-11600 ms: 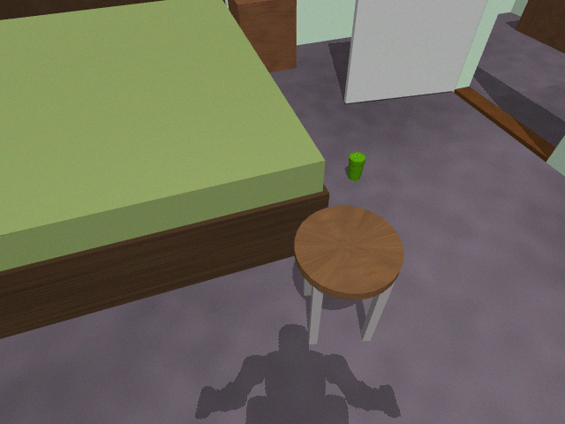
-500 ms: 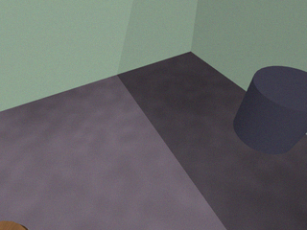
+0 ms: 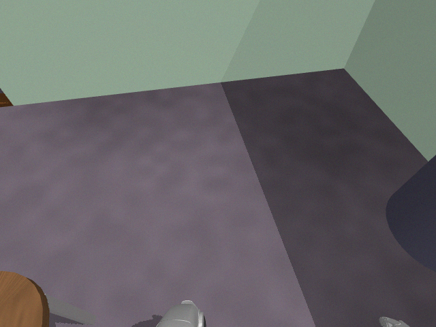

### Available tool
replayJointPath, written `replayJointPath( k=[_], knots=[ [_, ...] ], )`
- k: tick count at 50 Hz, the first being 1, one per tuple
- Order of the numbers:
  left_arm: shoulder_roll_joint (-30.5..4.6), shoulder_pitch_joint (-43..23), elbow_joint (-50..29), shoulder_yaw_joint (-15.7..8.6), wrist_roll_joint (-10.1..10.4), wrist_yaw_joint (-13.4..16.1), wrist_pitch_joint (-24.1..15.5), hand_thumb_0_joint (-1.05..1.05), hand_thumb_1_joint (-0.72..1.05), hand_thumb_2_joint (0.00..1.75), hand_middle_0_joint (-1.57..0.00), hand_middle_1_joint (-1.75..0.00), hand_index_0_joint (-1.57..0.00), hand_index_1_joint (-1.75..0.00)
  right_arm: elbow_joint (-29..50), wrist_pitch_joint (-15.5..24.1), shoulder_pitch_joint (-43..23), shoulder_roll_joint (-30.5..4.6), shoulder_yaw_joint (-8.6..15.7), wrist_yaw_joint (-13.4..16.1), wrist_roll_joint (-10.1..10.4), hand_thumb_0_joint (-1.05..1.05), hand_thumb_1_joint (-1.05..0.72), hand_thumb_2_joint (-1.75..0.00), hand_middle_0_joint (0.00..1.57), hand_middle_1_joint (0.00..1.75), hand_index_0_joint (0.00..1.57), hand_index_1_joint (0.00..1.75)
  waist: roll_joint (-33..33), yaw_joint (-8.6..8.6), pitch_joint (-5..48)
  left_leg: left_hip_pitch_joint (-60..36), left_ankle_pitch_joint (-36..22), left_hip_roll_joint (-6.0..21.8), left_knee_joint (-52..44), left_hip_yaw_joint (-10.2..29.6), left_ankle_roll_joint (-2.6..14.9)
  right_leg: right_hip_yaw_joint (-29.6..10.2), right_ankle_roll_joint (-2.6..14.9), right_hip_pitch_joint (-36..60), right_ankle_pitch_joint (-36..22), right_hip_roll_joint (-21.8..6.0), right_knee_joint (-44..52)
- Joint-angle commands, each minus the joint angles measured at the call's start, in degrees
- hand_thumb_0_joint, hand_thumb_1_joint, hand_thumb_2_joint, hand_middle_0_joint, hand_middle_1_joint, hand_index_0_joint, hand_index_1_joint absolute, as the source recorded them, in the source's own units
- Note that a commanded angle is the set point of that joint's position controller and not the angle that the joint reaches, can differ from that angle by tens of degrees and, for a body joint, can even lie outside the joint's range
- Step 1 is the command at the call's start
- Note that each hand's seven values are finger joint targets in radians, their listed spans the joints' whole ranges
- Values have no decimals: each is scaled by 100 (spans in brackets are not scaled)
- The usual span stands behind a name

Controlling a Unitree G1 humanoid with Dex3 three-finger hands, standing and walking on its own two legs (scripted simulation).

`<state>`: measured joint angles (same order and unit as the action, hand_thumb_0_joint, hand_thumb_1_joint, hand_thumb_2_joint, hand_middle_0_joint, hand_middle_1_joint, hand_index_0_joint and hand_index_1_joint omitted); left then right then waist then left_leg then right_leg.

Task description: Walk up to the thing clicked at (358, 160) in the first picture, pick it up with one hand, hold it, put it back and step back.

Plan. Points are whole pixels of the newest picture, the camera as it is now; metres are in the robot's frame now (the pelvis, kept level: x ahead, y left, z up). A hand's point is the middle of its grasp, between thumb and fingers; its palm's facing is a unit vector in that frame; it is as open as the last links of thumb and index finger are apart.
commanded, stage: walk up
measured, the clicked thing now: out of the picture +0.32 +1.39 -0.67
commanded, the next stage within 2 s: stand in 1.92 s
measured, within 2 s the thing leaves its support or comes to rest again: neither
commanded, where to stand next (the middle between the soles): +0.17 -0.04 m, yaw +14 degrees
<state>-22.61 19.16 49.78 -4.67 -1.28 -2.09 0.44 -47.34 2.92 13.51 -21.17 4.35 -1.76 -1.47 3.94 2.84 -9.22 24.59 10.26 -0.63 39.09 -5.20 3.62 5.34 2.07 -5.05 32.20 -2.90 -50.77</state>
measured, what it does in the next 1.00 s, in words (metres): walks ahead, turning left: right foot, then left foot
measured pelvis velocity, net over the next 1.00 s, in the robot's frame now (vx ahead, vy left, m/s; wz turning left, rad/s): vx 0.12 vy -0.07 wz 0.27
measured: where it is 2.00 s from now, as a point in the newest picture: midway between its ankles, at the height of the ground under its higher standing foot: outside the picture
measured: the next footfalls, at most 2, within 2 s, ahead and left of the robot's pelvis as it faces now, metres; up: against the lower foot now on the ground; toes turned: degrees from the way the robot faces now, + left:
right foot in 0.34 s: +0.22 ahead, -0.20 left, +0.00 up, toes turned +14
left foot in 0.68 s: +0.15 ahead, +0.06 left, +0.00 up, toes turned +14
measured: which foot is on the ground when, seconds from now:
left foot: down 0.00-0.36, up 0.38-0.66, down 0.68-1.00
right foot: up 0.00-0.32, down 0.34-1.00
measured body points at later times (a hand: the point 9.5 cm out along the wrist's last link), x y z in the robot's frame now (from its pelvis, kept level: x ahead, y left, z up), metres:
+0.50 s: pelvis +0.11 -0.07 +0.02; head +0.14 -0.09 +0.47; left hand +0.10 +0.25 -0.09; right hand +0.25 -0.37 -0.11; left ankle +0.09 +0.06 -0.66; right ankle +0.15 -0.20 -0.71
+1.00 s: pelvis +0.12 -0.07 +0.01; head +0.14 -0.06 +0.46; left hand +0.14 +0.26 -0.11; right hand +0.32 -0.34 -0.10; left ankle +0.11 +0.05 -0.70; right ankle +0.18 -0.21 -0.71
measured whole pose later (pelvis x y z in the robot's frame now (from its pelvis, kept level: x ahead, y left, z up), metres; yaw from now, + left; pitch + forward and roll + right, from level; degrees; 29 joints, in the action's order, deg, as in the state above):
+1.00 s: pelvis +0.12 -0.07 +0.01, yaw +15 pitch -3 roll -2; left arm -21.7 9.0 53.2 -1.2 -0.5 0.6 -1.0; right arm -50.9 -1.4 7.5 -22.3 1.5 0.2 0.5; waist -1.5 0.1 -5.7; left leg 19.4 24.3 0.1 44.6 3.3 1.0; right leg 2.9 -2.2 -16.0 18.8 -3.5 -38.2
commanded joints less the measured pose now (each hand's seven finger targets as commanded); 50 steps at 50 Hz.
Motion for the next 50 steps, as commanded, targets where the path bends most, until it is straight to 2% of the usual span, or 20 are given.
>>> replayJointPath(
  k=[1,3,6,13,16,17,18,20,23,30,33,34,35,36,37,41,44,46,48,50],
  knots=[
    [-1645,316,-662,-360,9,-42,-70,0,90,90,-20,-30,-20,-30,490,66,776,-2084,684,271,154,0,-90,-90,20,30,20,30,-795,-405,1004,-1580,3350,2193,-2985,4293,1168,-928,179,-2283,-35,-238,-2027],
    [-1476,698,-450,-425,-17,-110,-18,0,90,90,-20,-30,-20,-30,630,105,304,-1791,526,268,116,0,-90,-90,20,30,20,30,-861,-70,444,-653,2969,1777,-2830,3116,786,-901,177,-2059,-452,-446,-1451],
    [-1213,821,-358,-423,-63,-222,37,0,90,90,-20,-30,-20,-30,567,212,467,-1632,438,254,66,0,-90,-90,20,30,20,30,-990,-23,320,71,2321,1258,-2568,2082,652,-640,40,-1498,-615,-379,-447],
    [-970,708,-362,-358,-46,-51,-45,0,90,90,-20,-30,-20,-30,791,85,127,-1638,333,220,-32,0,-90,-90,20,30,20,30,-1595,-145,499,525,1785,1047,-1966,1770,686,-195,-154,-1028,-1384,13,790],
    [-1010,639,-367,-348,-60,81,-197,0,90,90,-20,-30,-20,-30,814,-100,-7,-1397,202,214,77,0,-90,-90,20,30,20,30,-1199,24,777,511,1215,716,-725,1501,350,-249,-33,-406,-1583,156,1963],
    [-1242,527,-423,-378,-112,134,-264,0,90,90,-20,-30,-20,-30,827,-132,84,-1060,87,225,136,0,-90,-90,20,30,20,30,-425,38,717,564,864,289,231,1171,116,-1072,146,-550,-1125,-367,2790],
    [-1708,318,-571,-442,-168,184,-342,0,90,90,-20,-30,-20,-30,889,-136,169,-746,-34,247,201,0,-90,-90,20,30,20,30,795,-40,601,979,1446,-440,1354,879,-187,-2919,506,-703,-960,-1582,3626],
    [-1982,-538,-704,-442,-106,191,-305,0,90,90,-20,-30,-20,-30,554,-182,651,-1321,135,347,169,0,-90,-90,20,30,20,30,711,-277,559,438,2359,12,2224,1056,-272,-3466,1400,-1392,-1298,-2376,3611],
    [-1535,-335,-521,-296,-54,222,-338,0,90,90,-20,-30,-20,-30,341,-163,504,-1295,146,289,207,0,-90,-90,20,30,20,30,635,-195,564,489,1948,43,1948,996,-255,-1698,942,-810,-2992,-1417,2843],
    [-1533,-62,-483,-248,34,293,-324,0,90,90,-20,-30,-20,-30,320,-130,168,-1043,59,210,135,0,-90,-90,20,30,20,30,903,41,1185,123,1492,-40,310,434,-247,-935,975,356,-5909,-1367,1738],
    [-1449,-475,-609,-163,155,298,-219,0,90,90,-20,-30,-20,-30,69,-59,520,-1084,135,247,86,0,-90,-90,20,30,20,30,426,-307,1422,-1095,-206,-173,-1251,280,-85,-536,602,-296,-5076,-1155,843],
    [-1209,-580,-685,-62,181,295,-214,0,90,90,-20,-30,-20,-30,8,-24,659,-1359,226,278,54,0,-90,-90,20,30,20,30,-207,-430,1602,-1839,-1284,255,-1267,876,88,-338,326,-954,-4250,-923,239],
    [-856,-575,-817,35,230,290,-202,0,90,90,-20,-30,-20,-30,110,0,557,-1820,336,301,5,0,-90,-90,20,30,20,30,-1462,-371,1715,-2423,-2756,1383,-1173,2568,531,-54,-61,-2071,-2399,-252,-451],
    [-961,-623,-683,-16,261,346,-103,0,90,90,-20,-30,-20,-30,192,-6,276,-1930,278,297,81,0,-90,-90,20,30,20,30,-1516,-321,1637,-1933,-2976,2102,-1183,3267,1373,-403,-125,-2015,374,-6,-468],
    [-1144,-761,-553,-34,233,372,-91,0,90,90,-20,-30,-20,-30,127,-42,113,-1859,281,296,131,0,-90,-90,20,30,20,30,-1467,-357,1367,-1327,-2690,2127,-1291,3241,1562,-652,-103,-1625,506,-168,-447],
    [-1044,-528,-244,-38,235,306,-158,0,90,90,-20,-30,-20,-30,137,-89,-372,-1447,80,332,142,0,-90,-90,20,30,20,30,-1446,-122,1145,-1338,-3360,1128,-689,1678,694,-409,-40,-1487,-659,-94,628],
    [-986,-507,4,-28,157,354,-250,0,90,90,-20,-30,-20,-30,50,-218,-517,-1395,43,279,201,0,-90,-90,20,30,20,30,-1369,-90,1388,-1282,-2912,837,-209,1438,365,-202,-42,-602,-2267,109,2145],
    [-1379,-489,67,-76,52,398,-311,0,90,90,-20,-30,-20,-30,140,-268,-637,-1225,10,247,255,0,-90,-90,20,30,20,30,-815,-68,1423,-489,-1483,542,28,1308,94,-884,202,-35,-3533,-490,2011],
    [-1808,-983,59,-122,38,385,-313,0,90,90,-20,-30,-20,-30,27,-369,-546,-1058,25,247,215,0,-90,-90,20,30,20,30,203,-255,1048,-541,1515,-48,823,792,-141,-2182,1078,-1082,-2653,-1887,2864],
    [-1676,-1591,-91,-92,-12,342,-293,0,90,90,-20,-30,-20,-30,-195,-385,-251,-1197,78,182,151,0,-90,-90,20,30,20,30,492,-530,697,-950,2160,168,486,883,-173,-1979,1032,-1721,-2147,-1761,2779]
  ],
)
